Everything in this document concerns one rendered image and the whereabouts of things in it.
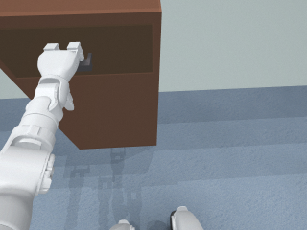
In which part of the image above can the right robot thigh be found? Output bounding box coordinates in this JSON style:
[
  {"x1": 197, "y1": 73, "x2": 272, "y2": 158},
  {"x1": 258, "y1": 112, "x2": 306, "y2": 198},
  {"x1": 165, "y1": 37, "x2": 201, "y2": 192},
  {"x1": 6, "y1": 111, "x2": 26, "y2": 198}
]
[{"x1": 171, "y1": 210, "x2": 203, "y2": 230}]

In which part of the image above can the robot right shin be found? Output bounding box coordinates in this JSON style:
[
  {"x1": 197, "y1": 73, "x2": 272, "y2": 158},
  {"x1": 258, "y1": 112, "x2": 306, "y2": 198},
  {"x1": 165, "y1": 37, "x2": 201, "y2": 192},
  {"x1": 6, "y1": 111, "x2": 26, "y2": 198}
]
[{"x1": 175, "y1": 206, "x2": 188, "y2": 213}]

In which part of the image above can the robot left forearm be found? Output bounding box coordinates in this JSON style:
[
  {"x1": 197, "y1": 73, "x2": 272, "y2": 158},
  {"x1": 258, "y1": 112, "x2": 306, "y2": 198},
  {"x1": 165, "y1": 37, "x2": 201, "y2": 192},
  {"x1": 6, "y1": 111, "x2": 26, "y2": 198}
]
[{"x1": 0, "y1": 75, "x2": 70, "y2": 161}]

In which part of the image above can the left robot upper arm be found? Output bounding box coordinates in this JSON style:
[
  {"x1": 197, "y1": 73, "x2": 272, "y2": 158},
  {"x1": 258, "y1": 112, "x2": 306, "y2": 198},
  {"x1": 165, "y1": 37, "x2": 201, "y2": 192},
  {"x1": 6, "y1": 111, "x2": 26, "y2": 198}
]
[{"x1": 0, "y1": 145, "x2": 56, "y2": 230}]

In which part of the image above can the drawer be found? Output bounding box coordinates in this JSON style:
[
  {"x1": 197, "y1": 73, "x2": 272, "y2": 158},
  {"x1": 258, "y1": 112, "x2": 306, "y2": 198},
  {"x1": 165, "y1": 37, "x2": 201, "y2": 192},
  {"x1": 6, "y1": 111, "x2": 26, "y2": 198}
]
[{"x1": 0, "y1": 23, "x2": 153, "y2": 78}]

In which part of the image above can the handle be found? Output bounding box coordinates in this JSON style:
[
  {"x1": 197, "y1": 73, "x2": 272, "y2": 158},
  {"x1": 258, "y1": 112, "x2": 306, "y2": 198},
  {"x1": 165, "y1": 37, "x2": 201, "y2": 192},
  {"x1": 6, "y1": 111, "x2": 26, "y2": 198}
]
[{"x1": 76, "y1": 53, "x2": 93, "y2": 72}]

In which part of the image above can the left robot hand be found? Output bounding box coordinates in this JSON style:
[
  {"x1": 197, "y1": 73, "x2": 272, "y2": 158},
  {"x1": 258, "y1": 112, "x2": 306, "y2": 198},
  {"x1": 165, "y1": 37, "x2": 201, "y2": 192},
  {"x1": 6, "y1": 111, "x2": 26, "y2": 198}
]
[{"x1": 37, "y1": 42, "x2": 84, "y2": 111}]

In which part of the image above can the cabinet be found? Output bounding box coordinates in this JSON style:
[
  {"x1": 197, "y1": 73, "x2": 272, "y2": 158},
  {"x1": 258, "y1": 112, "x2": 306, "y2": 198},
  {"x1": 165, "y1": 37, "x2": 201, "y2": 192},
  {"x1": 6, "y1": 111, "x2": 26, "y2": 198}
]
[{"x1": 0, "y1": 0, "x2": 162, "y2": 150}]

